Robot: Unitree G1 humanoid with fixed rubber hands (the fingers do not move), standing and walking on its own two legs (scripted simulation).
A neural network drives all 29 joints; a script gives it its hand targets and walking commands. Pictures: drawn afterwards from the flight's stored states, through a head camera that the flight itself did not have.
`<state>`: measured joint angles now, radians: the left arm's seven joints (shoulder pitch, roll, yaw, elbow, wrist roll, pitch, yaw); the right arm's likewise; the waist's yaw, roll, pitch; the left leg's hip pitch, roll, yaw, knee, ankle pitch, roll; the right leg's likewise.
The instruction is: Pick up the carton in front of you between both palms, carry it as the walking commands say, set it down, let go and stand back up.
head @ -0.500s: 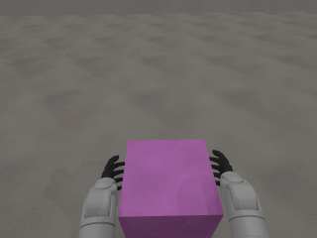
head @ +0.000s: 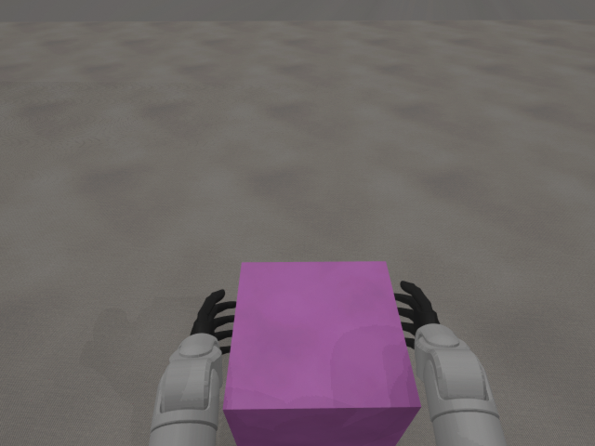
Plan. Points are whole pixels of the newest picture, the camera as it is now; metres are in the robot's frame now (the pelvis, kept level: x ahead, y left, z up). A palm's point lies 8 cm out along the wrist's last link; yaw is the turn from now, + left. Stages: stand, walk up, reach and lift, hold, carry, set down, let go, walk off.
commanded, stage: carry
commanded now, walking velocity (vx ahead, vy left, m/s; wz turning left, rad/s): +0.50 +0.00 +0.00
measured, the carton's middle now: (314, 367) +0.28 +0.00 -0.04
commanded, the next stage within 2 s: none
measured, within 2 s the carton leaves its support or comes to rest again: neither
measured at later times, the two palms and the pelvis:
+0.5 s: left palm (222, 239) +0.47 +0.15 +0.05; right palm (395, 233) +0.47 -0.15 +0.05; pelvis +0.18 +0.00 +0.01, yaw +0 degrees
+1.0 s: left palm (238, 179) +0.66 +0.14 +0.05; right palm (376, 169) +0.68 -0.16 +0.06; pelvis +0.38 -0.02 +0.01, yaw +1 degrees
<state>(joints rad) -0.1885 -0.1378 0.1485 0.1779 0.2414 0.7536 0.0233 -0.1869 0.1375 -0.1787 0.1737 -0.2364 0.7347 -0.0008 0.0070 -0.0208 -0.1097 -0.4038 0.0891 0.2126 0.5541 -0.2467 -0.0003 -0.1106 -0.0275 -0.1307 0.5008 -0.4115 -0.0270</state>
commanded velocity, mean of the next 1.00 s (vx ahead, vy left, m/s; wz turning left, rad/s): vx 0.23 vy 0.00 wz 0.00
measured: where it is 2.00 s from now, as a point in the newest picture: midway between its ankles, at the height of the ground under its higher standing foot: outside the picture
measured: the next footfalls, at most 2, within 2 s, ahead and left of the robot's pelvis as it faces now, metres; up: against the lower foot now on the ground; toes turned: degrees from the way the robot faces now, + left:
right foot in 0.56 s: +0.36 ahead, -0.12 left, +0.00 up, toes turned -8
left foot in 0.88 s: +0.44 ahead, +0.10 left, +0.00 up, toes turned -12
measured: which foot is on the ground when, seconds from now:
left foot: down 0.00-0.58, up 0.60-0.86, down 0.88-1.00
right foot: down 0.00-0.16, up 0.18-0.54, down 0.56-1.00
